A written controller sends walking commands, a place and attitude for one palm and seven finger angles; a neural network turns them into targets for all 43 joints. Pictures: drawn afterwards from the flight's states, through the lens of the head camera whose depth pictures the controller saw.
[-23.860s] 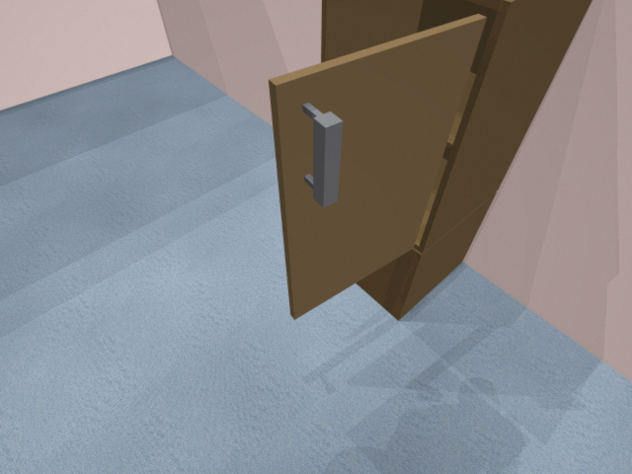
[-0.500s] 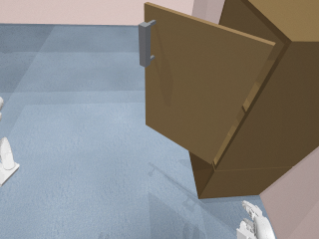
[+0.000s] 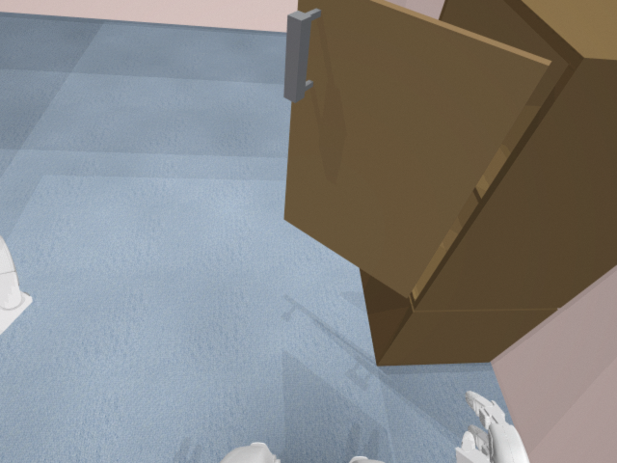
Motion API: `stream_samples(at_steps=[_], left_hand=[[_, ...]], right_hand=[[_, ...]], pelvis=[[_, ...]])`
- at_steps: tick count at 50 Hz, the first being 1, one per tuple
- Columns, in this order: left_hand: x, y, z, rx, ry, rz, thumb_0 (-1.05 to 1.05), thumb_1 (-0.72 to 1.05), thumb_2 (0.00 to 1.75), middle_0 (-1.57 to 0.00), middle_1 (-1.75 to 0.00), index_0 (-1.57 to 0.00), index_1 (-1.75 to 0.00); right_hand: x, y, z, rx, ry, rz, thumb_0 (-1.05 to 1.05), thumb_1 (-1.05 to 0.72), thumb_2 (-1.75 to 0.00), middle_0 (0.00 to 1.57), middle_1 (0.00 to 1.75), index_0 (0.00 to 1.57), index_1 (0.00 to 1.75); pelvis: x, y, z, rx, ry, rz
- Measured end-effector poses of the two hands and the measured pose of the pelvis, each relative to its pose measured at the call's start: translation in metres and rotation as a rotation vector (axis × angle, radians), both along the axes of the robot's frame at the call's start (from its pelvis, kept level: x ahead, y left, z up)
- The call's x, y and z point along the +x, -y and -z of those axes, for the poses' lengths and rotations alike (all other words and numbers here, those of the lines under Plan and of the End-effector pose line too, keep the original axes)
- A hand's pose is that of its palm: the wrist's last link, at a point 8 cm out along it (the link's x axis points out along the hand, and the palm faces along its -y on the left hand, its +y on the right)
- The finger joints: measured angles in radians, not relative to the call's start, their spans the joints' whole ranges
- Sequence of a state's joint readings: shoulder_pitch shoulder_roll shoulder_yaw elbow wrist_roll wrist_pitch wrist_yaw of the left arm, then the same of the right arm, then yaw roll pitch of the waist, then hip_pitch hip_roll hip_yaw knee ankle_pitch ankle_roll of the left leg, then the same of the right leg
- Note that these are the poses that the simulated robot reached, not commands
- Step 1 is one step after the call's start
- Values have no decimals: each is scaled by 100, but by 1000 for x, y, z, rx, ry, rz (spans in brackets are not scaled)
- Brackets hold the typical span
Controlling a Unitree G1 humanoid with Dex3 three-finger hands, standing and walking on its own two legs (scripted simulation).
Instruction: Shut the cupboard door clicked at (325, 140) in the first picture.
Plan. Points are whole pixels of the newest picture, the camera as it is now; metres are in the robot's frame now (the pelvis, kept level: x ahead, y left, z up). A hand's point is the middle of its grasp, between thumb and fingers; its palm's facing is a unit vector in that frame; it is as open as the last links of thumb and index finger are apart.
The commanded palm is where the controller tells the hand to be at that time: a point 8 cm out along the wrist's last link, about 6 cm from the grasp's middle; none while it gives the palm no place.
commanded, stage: step back with the hand held close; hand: left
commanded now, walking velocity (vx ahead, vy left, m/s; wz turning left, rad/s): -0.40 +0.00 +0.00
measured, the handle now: (304, 55) +0.71 +0.06 +0.17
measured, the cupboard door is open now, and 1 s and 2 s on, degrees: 50 50 50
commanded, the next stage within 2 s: stop stepping back and stand still in 0.34 s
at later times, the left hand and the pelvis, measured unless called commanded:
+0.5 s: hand out of the picture +0.09 +0.20 +0.20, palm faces +0.25 -0.79 -0.56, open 7.4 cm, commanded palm +0.05 +0.25 +0.20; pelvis -0.11 -0.04 +0.02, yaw -4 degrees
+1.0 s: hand out of the picture +0.00 +0.26 +0.20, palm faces +0.42 -0.78 -0.47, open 7.4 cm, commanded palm -0.06 +0.29 +0.20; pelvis -0.20 +0.00 +0.03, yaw -1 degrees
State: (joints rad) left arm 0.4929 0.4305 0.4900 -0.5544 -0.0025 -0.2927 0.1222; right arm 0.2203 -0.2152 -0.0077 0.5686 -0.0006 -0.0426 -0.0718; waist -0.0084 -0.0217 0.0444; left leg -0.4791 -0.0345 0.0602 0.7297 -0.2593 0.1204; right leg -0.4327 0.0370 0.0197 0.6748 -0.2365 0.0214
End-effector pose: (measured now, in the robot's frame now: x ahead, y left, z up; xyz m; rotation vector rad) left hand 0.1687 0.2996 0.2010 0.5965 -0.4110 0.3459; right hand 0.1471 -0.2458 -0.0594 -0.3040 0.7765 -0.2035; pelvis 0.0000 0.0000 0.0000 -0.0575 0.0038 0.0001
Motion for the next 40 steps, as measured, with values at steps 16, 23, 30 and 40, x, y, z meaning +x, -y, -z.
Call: stream_samples(at_steps=[16,23,30,40], left_hand=[[-29,35,-2,-38,-118,111,1,89,90,-21,-30,-21,-30],[-96,60,-21,68,-142,187,1,88,90,-21,-30,-22,-30],[-137,19,-6,-107,-87,-65,0,88,90,-21,-30,-22,-30],[-173,4,4,-153,-104,-13,1,89,90,-21,-30,-21,-30]], right_hand=[[-13,-6,-18,71,59,-75,2,-90,-90,20,30,21,30],[-72,18,-24,95,93,-11,1,-90,-90,20,30,21,30],[-145,44,-21,-7,6,74,1,-90,-90,20,30,20,30],[-203,4,-27,4,22,75,2,-91,-90,19,30,20,30]], pelvis=[[-58,23,-19,-8,-85,70],[-108,40,-18,-17,-32,58],[-124,30,-22,36,-28,51],[-169,5,-26,39,17,21]])
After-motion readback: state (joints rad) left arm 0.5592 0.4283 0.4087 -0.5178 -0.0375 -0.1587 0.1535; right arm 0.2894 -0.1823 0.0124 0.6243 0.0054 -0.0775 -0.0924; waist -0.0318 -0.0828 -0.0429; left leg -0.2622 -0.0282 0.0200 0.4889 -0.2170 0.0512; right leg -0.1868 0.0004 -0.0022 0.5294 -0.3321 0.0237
